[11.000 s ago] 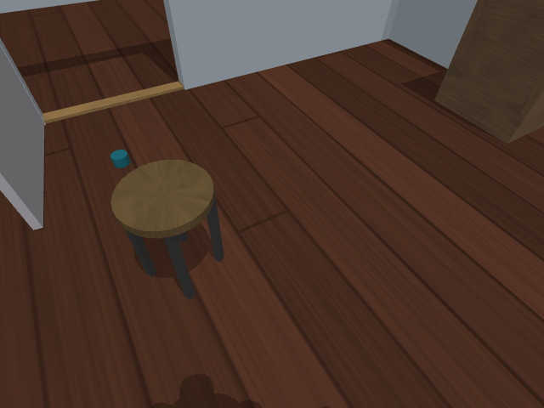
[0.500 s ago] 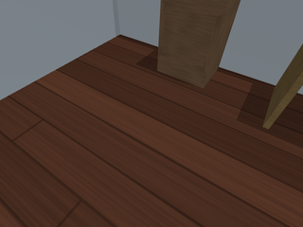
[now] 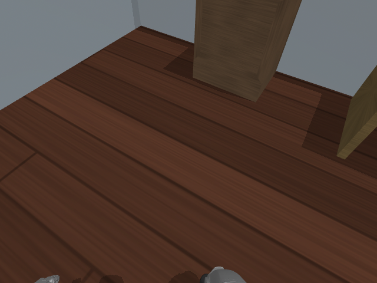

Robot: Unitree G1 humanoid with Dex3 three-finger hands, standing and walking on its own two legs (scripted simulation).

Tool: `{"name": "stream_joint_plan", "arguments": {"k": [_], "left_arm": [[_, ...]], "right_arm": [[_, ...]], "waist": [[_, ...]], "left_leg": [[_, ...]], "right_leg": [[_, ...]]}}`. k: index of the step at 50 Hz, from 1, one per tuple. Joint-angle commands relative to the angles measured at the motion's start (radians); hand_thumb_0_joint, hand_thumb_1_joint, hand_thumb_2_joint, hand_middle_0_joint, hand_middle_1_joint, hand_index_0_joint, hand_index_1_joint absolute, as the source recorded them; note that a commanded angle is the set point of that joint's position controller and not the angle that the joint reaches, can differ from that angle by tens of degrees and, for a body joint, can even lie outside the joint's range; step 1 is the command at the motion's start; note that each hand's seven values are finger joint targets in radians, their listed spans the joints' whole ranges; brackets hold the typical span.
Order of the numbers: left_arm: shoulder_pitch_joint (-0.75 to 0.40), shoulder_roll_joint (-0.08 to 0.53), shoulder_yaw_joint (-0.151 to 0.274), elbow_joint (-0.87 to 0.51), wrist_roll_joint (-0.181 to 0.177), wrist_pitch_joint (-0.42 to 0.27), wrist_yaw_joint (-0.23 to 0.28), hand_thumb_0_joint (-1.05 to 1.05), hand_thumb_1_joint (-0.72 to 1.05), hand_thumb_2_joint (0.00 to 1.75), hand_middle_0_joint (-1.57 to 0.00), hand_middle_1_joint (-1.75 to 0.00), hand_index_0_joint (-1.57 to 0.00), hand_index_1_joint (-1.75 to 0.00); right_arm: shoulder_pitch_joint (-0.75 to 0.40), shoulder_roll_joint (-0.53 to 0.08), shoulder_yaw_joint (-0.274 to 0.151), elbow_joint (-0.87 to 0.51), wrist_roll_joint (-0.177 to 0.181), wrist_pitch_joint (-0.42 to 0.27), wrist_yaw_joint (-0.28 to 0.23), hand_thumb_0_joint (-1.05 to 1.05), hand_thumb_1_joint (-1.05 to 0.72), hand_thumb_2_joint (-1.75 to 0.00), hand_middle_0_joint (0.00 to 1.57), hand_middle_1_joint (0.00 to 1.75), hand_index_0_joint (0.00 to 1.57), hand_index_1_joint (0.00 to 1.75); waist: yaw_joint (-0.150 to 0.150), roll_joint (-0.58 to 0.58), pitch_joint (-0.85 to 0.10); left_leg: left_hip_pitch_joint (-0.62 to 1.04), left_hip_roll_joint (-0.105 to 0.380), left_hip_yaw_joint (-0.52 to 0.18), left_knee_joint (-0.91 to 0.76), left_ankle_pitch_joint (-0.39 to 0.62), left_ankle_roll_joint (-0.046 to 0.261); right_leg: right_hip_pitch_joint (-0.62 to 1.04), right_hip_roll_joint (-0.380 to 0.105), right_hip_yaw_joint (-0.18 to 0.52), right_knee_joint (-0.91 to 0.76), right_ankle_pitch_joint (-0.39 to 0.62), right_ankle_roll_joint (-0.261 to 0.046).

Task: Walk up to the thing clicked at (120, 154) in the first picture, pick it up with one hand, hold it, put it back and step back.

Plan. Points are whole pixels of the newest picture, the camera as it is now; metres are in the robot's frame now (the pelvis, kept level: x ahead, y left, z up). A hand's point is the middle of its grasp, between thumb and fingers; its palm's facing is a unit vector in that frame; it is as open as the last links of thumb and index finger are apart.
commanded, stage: walk up
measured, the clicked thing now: out of the picture +0.24 +1.40 -0.72
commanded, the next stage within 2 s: none
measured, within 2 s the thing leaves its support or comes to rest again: neither
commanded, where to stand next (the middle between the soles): +0.59 -0.03 m, yaw -1 degrees
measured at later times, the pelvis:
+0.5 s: pelvis +0.20 +0.03 +0.01, yaw -2 degrees
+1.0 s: pelvis +0.41 -0.07 +0.03, yaw +19 degrees
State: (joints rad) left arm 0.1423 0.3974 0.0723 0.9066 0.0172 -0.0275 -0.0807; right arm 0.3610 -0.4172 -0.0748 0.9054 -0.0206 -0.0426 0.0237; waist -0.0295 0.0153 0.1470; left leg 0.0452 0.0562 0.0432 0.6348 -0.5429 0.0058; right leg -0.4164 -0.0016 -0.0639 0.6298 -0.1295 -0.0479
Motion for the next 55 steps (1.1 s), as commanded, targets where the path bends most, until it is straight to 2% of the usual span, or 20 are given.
{"name": "stream_joint_plan", "arguments": {"k": [1,7,13,17,18,19,20,26,28,29,30,35,37,38,39,40,41,44,47,55], "left_arm": [[0.211,0.373,0.099,-0.074,-0.020,-0.033,0.036,0.00,0.90,0.90,-0.20,-0.30,-0.20,-0.30],[0.088,0.244,0.061,-0.121,-0.007,-0.058,0.039,0.00,0.90,0.90,-0.20,-0.30,-0.20,-0.30],[0.078,0.272,0.067,-0.166,0.000,-0.056,0.020,0.00,0.90,0.90,-0.20,-0.30,-0.20,-0.30],[0.057,0.217,0.040,-0.178,0.010,-0.041,0.018,0.00,0.90,0.90,-0.20,-0.30,-0.20,-0.30],[0.090,0.154,0.023,-0.187,0.009,-0.040,0.020,0.00,0.90,0.90,-0.20,-0.30,-0.20,-0.30],[0.124,0.127,0.015,-0.184,-0.008,-0.039,0.028,0.00,0.90,0.90,-0.20,-0.30,-0.20,-0.30],[0.129,0.237,0.038,-0.159,0.005,-0.034,0.042,0.00,0.90,0.90,-0.20,-0.30,-0.20,-0.30],[0.167,0.223,0.041,-0.087,-0.008,-0.037,0.015,0.00,0.90,0.90,-0.20,-0.30,-0.20,-0.30],[0.121,0.209,0.038,-0.109,-0.005,-0.034,0.004,0.00,0.90,0.90,-0.20,-0.30,-0.20,-0.30],[-0.085,0.224,0.056,-0.214,0.015,-0.032,-0.012,0.00,0.90,0.90,-0.20,-0.30,-0.20,-0.30],[-0.149,0.214,0.059,-0.248,0.020,-0.025,-0.011,0.00,0.90,0.90,-0.20,-0.30,-0.20,-0.30],[-0.087,0.213,0.067,-0.244,0.002,0.003,-0.017,0.00,0.90,0.90,-0.20,-0.30,-0.20,-0.30],[0.031,0.223,0.078,-0.225,-0.003,-0.002,-0.006,0.00,0.90,0.90,-0.20,-0.30,-0.20,-0.30],[0.156,0.275,0.099,-0.198,0.005,-0.010,0.008,0.00,0.90,0.90,-0.20,-0.30,-0.20,-0.30],[0.257,0.356,0.121,-0.179,0.023,-0.018,0.022,0.00,0.90,0.90,-0.20,-0.30,-0.20,-0.30],[0.163,0.403,0.119,-0.205,0.027,-0.017,0.028,0.00,0.90,0.90,-0.20,-0.30,-0.20,-0.30],[0.068,0.389,0.111,-0.225,0.013,-0.010,0.027,0.00,0.90,0.90,-0.20,-0.30,-0.20,-0.30],[-0.040,0.232,0.063,-0.239,0.005,-0.019,0.026,0.00,0.90,0.90,-0.20,-0.30,-0.20,-0.30],[0.014,0.210,0.056,-0.226,0.002,-0.019,0.027,0.00,0.90,0.90,-0.20,-0.30,-0.20,-0.30],[0.029,0.224,0.066,-0.295,0.019,0.009,0.013,0.00,0.90,0.90,-0.20,-0.30,-0.20,-0.30]], "right_arm": [[0.008,-0.233,-0.047,-0.122,0.018,-0.016,-0.021,0.00,-0.90,-0.90,0.20,0.30,0.20,0.30],[0.064,-0.188,-0.044,-0.074,0.005,-0.015,0.021,0.00,-0.90,-0.90,0.20,0.30,0.20,0.30],[-0.014,-0.176,-0.061,-0.112,-0.014,-0.039,0.037,0.00,-0.90,-0.90,0.20,0.30,0.20,0.30],[0.128,-0.206,-0.082,-0.066,-0.017,-0.066,0.017,0.00,-0.90,-0.90,0.20,0.30,0.20,0.30],[0.214,-0.272,-0.097,-0.058,-0.025,-0.074,0.003,0.00,-0.90,-0.90,0.20,0.30,0.20,0.30],[0.196,-0.352,-0.106,-0.094,-0.028,-0.083,-0.004,0.00,-0.90,-0.90,0.20,0.30,0.20,0.30],[0.099,-0.370,-0.107,-0.124,0.003,-0.080,-0.004,0.00,-0.90,-0.90,0.20,0.30,0.20,0.30],[0.015,-0.273,-0.064,-0.140,0.002,-0.080,-0.004,0.00,-0.90,-0.90,0.20,0.30,0.20,0.30],[0.018,-0.291,-0.068,-0.145,0.004,-0.079,-0.002,0.00,-0.90,-0.90,0.20,0.30,0.20,0.30],[0.062,-0.285,-0.054,-0.135,0.002,-0.036,0.000,0.00,-0.90,-0.90,0.20,0.30,0.20,0.30],[0.112,-0.304,-0.063,-0.139,0.000,-0.025,-0.004,0.00,-0.90,-0.90,0.20,0.30,0.20,0.30],[0.030,-0.314,-0.056,-0.163,0.007,-0.023,-0.022,0.00,-0.90,-0.90,0.20,0.30,0.20,0.30],[-0.034,-0.292,-0.045,-0.174,0.004,-0.019,-0.031,0.00,-0.90,-0.90,0.20,0.30,0.20,0.30],[-0.039,-0.230,-0.023,-0.180,0.008,-0.018,-0.034,0.00,-0.90,-0.90,0.20,0.30,0.20,0.30],[0.003,-0.117,0.010,-0.188,0.013,-0.014,-0.033,0.00,-0.90,-0.90,0.20,0.30,0.20,0.30],[0.023,-0.155,0.002,-0.180,0.017,-0.003,-0.045,0.00,-0.90,-0.90,0.20,0.30,0.20,0.30],[0.004,-0.228,-0.022,-0.155,0.005,0.005,-0.050,0.00,-0.90,-0.90,0.20,0.30,0.20,0.30],[0.062,-0.210,-0.017,-0.081,0.018,0.000,-0.010,0.00,-0.90,-0.90,0.20,0.30,0.20,0.30],[0.019,-0.174,-0.009,-0.101,0.013,0.011,0.017,0.00,-0.90,-0.90,0.20,0.30,0.20,0.30],[-0.049,-0.181,-0.034,-0.200,0.016,0.017,0.022,0.00,-0.90,-0.90,0.20,0.30,0.20,0.30]], "waist": [[0.130,-0.181,-0.240],[0.030,-0.114,-0.051],[0.042,-0.173,-0.099],[-0.054,0.003,-0.140],[-0.096,0.221,-0.154],[-0.075,0.286,-0.130],[-0.037,0.145,-0.069],[0.012,0.151,-0.069],[0.003,0.173,-0.071],[-0.012,0.071,-0.054],[-0.031,0.069,-0.039],[0.032,0.126,-0.138],[0.128,0.106,-0.161],[0.211,-0.006,-0.216],[0.239,-0.323,-0.305],[0.199,-0.352,-0.268],[0.162,-0.262,-0.185],[0.064,-0.213,-0.103],[0.082,-0.249,-0.089],[0.076,-0.119,-0.090]], "left_leg": [[-0.557,-0.058,-0.120,0.715,-0.008,0.053],[-0.497,0.045,-0.083,0.380,0.201,0.021],[-0.364,0.038,0.006,0.054,0.288,-0.012],[-0.044,-0.027,0.040,-0.053,0.258,0.019],[0.036,0.106,-0.197,-0.222,-0.007,0.070],[0.019,0.376,-0.723,-0.452,-0.243,0.174],[-0.104,0.442,-0.809,-0.487,-0.295,0.266],[-0.221,0.238,-0.198,-0.357,0.318,0.217],[-0.222,0.237,-0.154,-0.343,0.370,0.223],[-0.269,0.187,-0.421,-0.345,0.456,0.260],[-0.251,0.233,-0.448,-0.356,0.487,0.261],[-0.221,0.157,-0.368,-0.286,0.459,0.192],[-0.338,0.111,-0.315,-0.148,0.535,0.128],[-0.503,0.028,-0.248,0.071,0.450,0.077],[-0.702,-0.091,-0.104,0.382,-0.008,0.058],[-0.812,-0.102,-0.052,0.519,-0.021,0.050],[-0.768,-0.017,-0.112,0.591,0.052,0.054],[-0.676,0.032,-0.087,0.486,0.246,0.034],[-0.635,0.009,-0.012,0.368,0.309,0.017],[-0.403,-0.018,0.103,0.049,0.419,0.031]], "right_leg": [[0.460,-0.435,0.830,-0.419,-0.548,-0.268],[0.146,-0.220,0.297,-0.411,-0.296,-0.182],[0.057,-0.216,0.230,-0.375,-0.397,-0.172],[-0.156,-0.119,0.144,-0.063,-0.487,-0.109],[-0.261,-0.036,0.076,0.251,-0.413,-0.065],[-0.418,0.085,0.070,0.493,-0.417,-0.008],[-0.378,0.001,0.186,0.554,-0.420,-0.015],[-0.151,-0.087,0.094,0.295,-0.243,0.043],[-0.111,-0.097,0.071,0.196,-0.205,0.041],[-0.117,0.011,0.068,0.196,-0.339,0.068],[-0.127,-0.002,0.088,0.167,-0.347,0.058],[0.011,-0.015,0.097,0.058,-0.196,0.049],[0.258,-0.042,0.123,-0.107,-0.120,0.008],[0.496,-0.084,0.196,-0.196,-0.129,-0.028],[0.685,-0.334,0.437,-0.317,-0.327,-0.039],[0.587,-0.503,0.686,-0.470,-0.531,-0.085],[0.432,-0.501,0.714,-0.507,-0.594,-0.110],[0.376,-0.272,0.255,-0.378,-0.158,-0.080],[0.378,-0.222,0.067,-0.326,0.242,-0.072],[0.267,-0.271,-0.059,-0.227,0.186,-0.038]]}}
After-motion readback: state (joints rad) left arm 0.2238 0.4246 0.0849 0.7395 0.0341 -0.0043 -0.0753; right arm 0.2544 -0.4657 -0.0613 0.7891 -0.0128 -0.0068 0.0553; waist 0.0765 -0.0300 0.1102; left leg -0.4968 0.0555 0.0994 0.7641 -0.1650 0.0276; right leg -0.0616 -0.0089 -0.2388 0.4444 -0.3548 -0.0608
